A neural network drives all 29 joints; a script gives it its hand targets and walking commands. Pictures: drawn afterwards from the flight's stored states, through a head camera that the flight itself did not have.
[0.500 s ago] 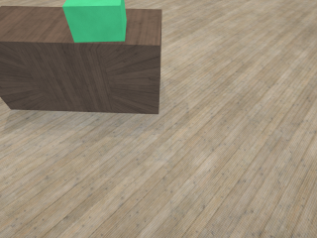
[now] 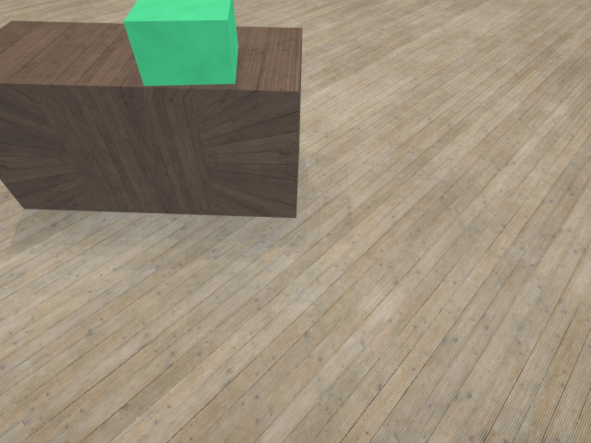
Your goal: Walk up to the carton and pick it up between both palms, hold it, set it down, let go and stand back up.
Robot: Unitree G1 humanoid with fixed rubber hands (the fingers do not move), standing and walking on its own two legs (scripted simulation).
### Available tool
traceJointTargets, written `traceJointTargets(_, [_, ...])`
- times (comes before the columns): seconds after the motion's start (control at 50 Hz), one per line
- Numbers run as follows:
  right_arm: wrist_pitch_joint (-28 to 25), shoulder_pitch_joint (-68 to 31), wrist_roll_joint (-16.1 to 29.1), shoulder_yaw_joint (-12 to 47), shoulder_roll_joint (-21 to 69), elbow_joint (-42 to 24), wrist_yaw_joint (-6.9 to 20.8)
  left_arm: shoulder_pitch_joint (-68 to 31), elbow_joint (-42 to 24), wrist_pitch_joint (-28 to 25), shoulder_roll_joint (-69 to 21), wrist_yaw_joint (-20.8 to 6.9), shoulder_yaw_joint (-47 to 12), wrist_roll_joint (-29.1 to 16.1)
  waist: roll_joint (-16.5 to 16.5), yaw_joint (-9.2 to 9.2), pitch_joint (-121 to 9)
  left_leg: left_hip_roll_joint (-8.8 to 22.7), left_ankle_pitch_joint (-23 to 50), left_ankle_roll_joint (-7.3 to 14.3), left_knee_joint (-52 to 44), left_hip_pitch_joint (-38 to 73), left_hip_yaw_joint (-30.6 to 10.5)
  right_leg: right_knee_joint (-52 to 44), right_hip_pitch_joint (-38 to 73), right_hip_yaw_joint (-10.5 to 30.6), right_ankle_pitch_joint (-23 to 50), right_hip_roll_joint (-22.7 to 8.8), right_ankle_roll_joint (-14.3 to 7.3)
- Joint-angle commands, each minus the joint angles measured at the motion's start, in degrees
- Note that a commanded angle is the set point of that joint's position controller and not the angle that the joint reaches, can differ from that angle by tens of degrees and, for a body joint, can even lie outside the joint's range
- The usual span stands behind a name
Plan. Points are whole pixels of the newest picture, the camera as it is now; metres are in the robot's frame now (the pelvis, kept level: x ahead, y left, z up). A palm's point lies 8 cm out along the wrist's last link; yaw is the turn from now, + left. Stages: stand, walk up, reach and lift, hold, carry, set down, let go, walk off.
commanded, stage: walk up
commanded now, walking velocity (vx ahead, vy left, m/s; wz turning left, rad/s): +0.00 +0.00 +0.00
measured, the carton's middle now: (189, 36) +1.38 +0.34 -0.04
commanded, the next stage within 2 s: none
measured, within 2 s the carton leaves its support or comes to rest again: neither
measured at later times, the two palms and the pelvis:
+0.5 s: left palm out of the picture +0.01 +0.35 -0.18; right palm out of the picture +0.09 -0.14 -0.15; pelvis +0.05 +0.10 -0.03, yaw +7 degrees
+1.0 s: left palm (125, 287) +0.45 +0.35 -0.18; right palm (354, 369) +0.26 -0.10 -0.16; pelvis +0.35 +0.13 -0.04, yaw +8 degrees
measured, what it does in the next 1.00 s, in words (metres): walks ahead: left foot, then right foot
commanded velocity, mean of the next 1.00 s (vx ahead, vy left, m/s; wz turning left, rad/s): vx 0.48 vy -0.06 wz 0.13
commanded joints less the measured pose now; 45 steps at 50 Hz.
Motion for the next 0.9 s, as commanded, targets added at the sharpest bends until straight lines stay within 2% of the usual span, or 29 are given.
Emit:
traceJointTargets(0.0, [-0.31, 4.85, 0.12, -0.71, -5.61, -1.08, 0.07, 4.66, 0.12, 0.16, 2.81, 0.28, -0.07, -0.07, -1.04, -0.05, 6.87, 6.04, 9.52, 0.43, -7.98, -5.82, -6.08, -4.03, -3.96, 1.3, 8.8, -1.93, -2.86])
traceJointTargets(0.02, [-0.26, 4.38, 0.01, -0.66, -5.03, -0.87, 0.11, 5.4, 0.43, -0.04, 1.43, 0.22, -0.42, -0.04, -2.17, 0.34, 7.08, 6.58, 11.06, 0.6, -7.29, -3.77, -6.09, -4.33, -5.16, 1.34, 9.68, -2.13, -2.94])
traceJointTargets(0.06, [0.04, 5.05, -0.01, -0.04, -3.04, -0.47, 0.19, 4.38, -0.05, 0.12, 2.58, 0.14, -0.11, 0.0, 0.4, 0.11, 7.24, 6.47, 9.62, 0.39, -7.61, -4.78, -6.09, -4.11, -5.67, 1.33, 8.51, -1.94, -2.66])
traceJointTargets(0.08, [0.97, 4.63, 1.53, -2.04, -8.67, -3.97, 1.76, 6.56, -4.11, -0.29, 13.81, -0.39, 3.76, 1.5, 1.72, 2.31, 0.1, 3.89, -31.68, 1.3, -2.26, -18.07, -5.53, -3.33, 4.1, 4.12, -29.45, -6.18, -3.1])
traceJointTargets(0.1, [1.64, -4.68, 0.65, -1.93, -7.78, -8.48, 2.37, 8.17, -4.6, 0.14, 17.4, -0.14, 5.2, 1.91, -3.57, 5.43, 6.16, 1.26, -24.8, -2.18, 5.86, -31.9, -1.06, -10.03, 7.17, 12.78, -33.89, -12.55, -5.13])
traceJointTargets(0.12, [1.52, -10.07, 0.23, -1.91, -6.77, -12.77, 2.99, 10.76, -3.55, 0.11, 19.37, 0.36, 6.2, 1.88, -13.82, 7.01, 6.19, 2.0, -13.43, -2.36, 24.06, -34.92, 2.52, -17.55, 4.99, 24.21, -37.75, -23.98, -9.03])
traceJointTargets(0.14, [1.05, -13.65, -1.0, -2.16, -6.67, -15.01, 3.55, 10.35, -2.87, -0.29, 16.67, 0.71, 5.61, 1.85, -13.45, 6.46, 8.87, 6.62, -10.17, -2.54, 31.45, -38.1, -0.71, -18.67, 1.24, 27.15, -35.18, -27.61, -10.59])
traceJointTargets(0.18, [-0.14, -11.39, -1.38, -2.65, -5.46, -15.27, 4.29, 9.12, -3.33, -2.0, 11.78, 0.91, 4.99, 1.4, -10.92, 4.59, 7.99, 9.54, -6.42, -3.14, 32.91, -35.99, -1.22, -18.85, -0.41, 21.67, -26.7, -24.9, -10.18])
traceJointTargets(0.24, [-0.66, -1.99, -1.34, -3.08, -3.07, -12.64, 5.51, 3.71, -4.92, -3.76, 11.46, 0.38, 4.09, 2.35, -7.33, -0.62, 2.96, 7.87, -5.17, -2.64, 28.93, -19.51, 0.66, -18.65, -11.04, 8.55, -19.92, -17.6, -5.84])
traceJointTargets(0.28, [-0.9, 4.38, -0.42, -2.23, -1.66, -11.59, 5.28, -1.88, -6.31, -3.99, 14.61, -0.62, 5.25, 2.84, -14.66, -3.98, 3.51, 7.01, -7.98, -1.9, 18.26, -8.0, 3.64, -17.3, -19.11, 0.92, -19.59, -13.65, -4.84])
traceJointTargets(0.3, [-1.03, 5.62, -0.39, -2.48, -2.38, -10.74, 4.95, -3.73, -6.52, -3.97, 14.68, -1.07, 5.44, 3.01, -15.32, -4.49, 4.99, 6.97, -6.88, -2.09, 13.92, -4.96, 5.12, -15.02, -20.19, -1.27, -18.13, -12.47, -4.82])
traceJointTargets(0.32, [-1.28, 11.36, -0.08, -4.16, -6.36, -9.54, 4.6, -4.97, -6.64, -3.07, 15.9, -1.18, 5.97, 2.6, -14.98, -8.65, 3.35, 5.7, -5.96, -1.86, 8.54, 3.3, 8.07, -5.41, -24.15, -7.01, -25.05, -6.97, -5.89])
traceJointTargets(0.34, [-1.59, 17.62, -0.89, -5.73, -9.99, -6.41, 4.1, -4.4, -6.51, -2.38, 13.32, -1.62, 5.21, 2.54, -3.49, -10.65, 2.01, 2.69, -4.86, -2.47, 6.54, 13.25, 9.9, 8.01, -29.83, -10.35, -24.54, -3.75, -5.89])
traceJointTargets(0.36, [-2.31, 25.59, -1.89, -6.34, -12.32, -3.83, 3.54, -3.79, -6.08, -2.32, 9.76, -2.18, 3.72, 2.81, 11.07, -13.33, 0.01, 7.27, -7.52, -3.1, 1.74, 17.02, 2.51, 29.57, -35.06, -12.18, -27.23, 0.22, -5.74])
traceJointTargets(0.38, [-2.85, 28.8, -2.61, -6.38, -14.73, -4.05, 3.04, -3.72, -8.92, -2.49, 4.69, -2.86, 2.0, 2.43, 21.89, -12.72, 1.49, 20.8, -24.72, -2.09, -6.32, 13.81, -23.29, 45.18, -43.82, -6.98, -24.89, 2.04, -4.09])
traceJointTargets(0.4, [-2.45, 21.65, -1.86, -5.8, -17.27, -6.71, 2.55, -3.72, -11.79, -2.46, 5.17, -3.78, 1.9, 2.01, 22.45, -9.29, 5.89, 29.65, -41.75, 1.9, -21.13, 2.7, -41.48, 50.7, -45.18, -2.52, -18.21, 0.74, -3.32])
traceJointTargets(0.42, [-2.14, 16.34, -0.16, -6.29, -19.28, -8.17, 2.57, -6.78, -15.34, -2.36, 7.63, -4.6, 2.86, 2.77, 25.11, -8.53, 9.06, 34.36, -55.14, 6.6, -30.03, -6.44, -54.17, 52.3, -44.35, -0.09, -14.52, -1.41, -3.59])
traceJointTargets(0.44, [-2.31, 9.48, -0.06, -5.15, -16.62, -9.84, 2.87, -11.3, -16.83, -2.69, 10.75, -5.13, 3.61, 2.59, 19.99, -6.47, 14.6, 32.06, -51.87, 7.61, -29.23, -13.02, -51.67, 55.0, -44.03, 0.69, -9.41, -3.75, -3.28])
traceJointTargets(0.46, [-3.02, 6.03, -0.69, -4.1, -13.21, -11.31, 3.04, -9.77, -15.96, -3.34, 10.83, -5.39, 3.81, 1.79, 14.08, -3.51, 15.32, 28.74, -40.42, 6.47, -24.83, -11.6, -43.74, 55.12, -43.34, 0.86, -3.27, -5.44, -3.02])
traceJointTargets(0.48, [-3.75, 6.55, -1.64, -3.51, -12.64, -12.0, 3.28, -8.39, -14.89, -3.94, 6.54, -5.5, 3.0, 1.38, 9.23, -2.67, 14.8, 25.6, -29.96, 3.62, -22.88, -10.23, -31.79, 51.38, -43.08, -0.32, 1.91, -7.98, -2.7])
traceJointTargets(0.5, [-4.01, 5.68, -1.63, -3.4, -11.82, -11.94, 3.25, -4.14, -13.01, -3.99, 6.94, -5.71, 2.99, 1.01, 6.14, -1.26, 12.52, 22.56, -20.46, 1.16, -19.87, -7.62, -22.97, 48.76, -41.09, -1.17, 4.83, -6.64, -2.72])
traceJointTargets(0.52, [-4.27, 4.6, -1.52, -3.23, -11.31, -11.76, 3.5, -0.93, -11.88, -3.43, 6.69, -5.63, 2.86, 0.73, 5.51, 0.47, 10.81, 20.75, -14.38, -0.15, -18.23, -7.63, -18.5, 48.37, -39.5, -1.92, 7.2, -5.57, -2.76])
traceJointTargets(0.56, [-5.38, 8.66, -1.21, -2.37, -8.93, -9.74, 3.89, -2.57, -12.62, -2.23, 8.59, -5.08, 3.2, 0.57, 6.53, 0.09, 11.3, 19.97, -4.93, 0.9, -18.52, -8.98, -17.32, 46.59, -37.35, -2.56, 10.86, -5.52, -2.11])
traceJointTargets(0.64, [-6.31, 15.59, -1.01, -1.59, -7.71, -6.97, 2.98, -6.81, -14.51, -0.79, 8.72, -5.63, 3.47, 0.21, 4.13, -0.29, 9.54, 17.98, 22.9, -0.23, -16.76, 0.37, -5.0, 40.58, -40.74, -4.99, 14.26, -2.73, -1.97])
traceJointTargets(0.72, [-6.26, 20.37, -0.71, -0.81, -5.59, -5.75, 1.98, -21.12, -19.61, -2.01, 6.87, -6.17, 2.27, 0.5, 5.05, -5.36, 11.22, 16.62, 32.95, 1.03, -17.5, 5.27, -3.63, 25.2, -40.79, -9.01, 16.14, -2.96, -1.87])
traceJointTargets(0.76, [-6.18, 20.38, -1.03, -0.67, -5.96, -5.51, 1.47, -25.03, -21.08, -3.0, 6.15, -6.39, 1.76, 0.07, 7.05, -6.42, 10.95, 15.7, 38.0, 1.99, -16.43, 9.41, -3.4, 15.09, -38.09, -10.66, 15.39, -1.9, -2.29])
traceJointTargets(0.8, [-6.35, 18.22, -1.06, -1.43, -9.4, -5.75, 1.01, -22.46, -20.52, -3.56, 6.39, -5.93, 1.59, -0.27, 10.25, -4.61, 8.49, 16.06, 52.76, 2.03, -12.01, 12.48, -1.27, 6.47, -30.23, -11.88, 11.66, 0.53, -3.72])
traceJointTargets(0.84, [-6.51, 16.79, -0.76, -2.83, -13.64, -5.36, 0.22, -13.59, -17.66, -3.88, 8.58, -4.94, 2.22, -0.29, 13.18, -1.01, 2.42, 17.22, 70.12, 1.32, -3.42, 18.36, 1.59, 1.9, -22.15, -13.87, 10.47, 4.2, -5.71])
traceJointTargets(0.88, [-6.28, 17.86, -0.09, -2.79, -12.71, -4.63, -0.16, 1.55, -12.03, -4.74, 11.61, -4.22, 3.65, -0.37, 10.6, 3.83, -6.0, 16.49, 72.39, 0.56, 13.0, 15.82, 3.28, -1.6, -3.76, -15.6, 17.49, 6.48, -7.93])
